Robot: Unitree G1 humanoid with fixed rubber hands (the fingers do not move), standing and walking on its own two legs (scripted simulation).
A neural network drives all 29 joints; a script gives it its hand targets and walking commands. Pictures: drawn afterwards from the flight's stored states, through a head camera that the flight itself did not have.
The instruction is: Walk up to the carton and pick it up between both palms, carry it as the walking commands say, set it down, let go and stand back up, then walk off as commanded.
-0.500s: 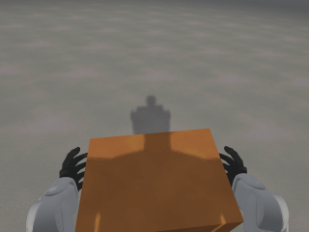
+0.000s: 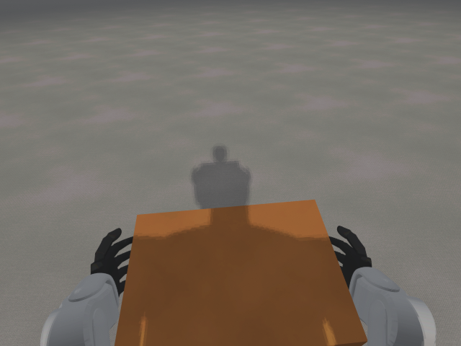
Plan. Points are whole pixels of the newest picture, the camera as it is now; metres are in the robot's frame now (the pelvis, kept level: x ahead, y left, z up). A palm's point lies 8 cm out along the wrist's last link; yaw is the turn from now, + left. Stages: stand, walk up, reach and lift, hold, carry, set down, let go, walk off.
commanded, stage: carry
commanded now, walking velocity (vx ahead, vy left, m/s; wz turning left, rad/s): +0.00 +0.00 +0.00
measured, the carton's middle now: (234, 299) +0.22 -0.01 +0.02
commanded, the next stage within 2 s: none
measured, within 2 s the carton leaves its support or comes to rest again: neither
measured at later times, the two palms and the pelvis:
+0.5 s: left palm out of the picture +0.05 +0.18 +0.07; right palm out of the picture +0.06 -0.19 +0.05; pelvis -0.15 -0.02 -0.04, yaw +1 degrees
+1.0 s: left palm out of the picture -0.11 +0.12 +0.10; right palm out of the picture -0.10 -0.25 +0.08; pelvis -0.33 -0.07 -0.01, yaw -1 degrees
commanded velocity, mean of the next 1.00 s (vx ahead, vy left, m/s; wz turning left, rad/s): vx -0.10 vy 0.00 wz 0.00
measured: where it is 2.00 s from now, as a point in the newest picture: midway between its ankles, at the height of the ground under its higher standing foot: outside the picture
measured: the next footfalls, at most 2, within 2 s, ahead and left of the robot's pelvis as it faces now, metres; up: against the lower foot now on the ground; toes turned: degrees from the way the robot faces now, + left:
left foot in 0.06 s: +0.02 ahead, +0.14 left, +0.00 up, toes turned +3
right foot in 0.46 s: +0.03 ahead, -0.08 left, +0.00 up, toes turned -4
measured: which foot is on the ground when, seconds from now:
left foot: up 0.00-0.04, down 0.06-0.46, up 0.48-0.64, down 0.66-1.00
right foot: down 0.00-0.36, up 0.38-0.44, down 0.46-0.66, up 0.68-0.96, down 0.98-1.00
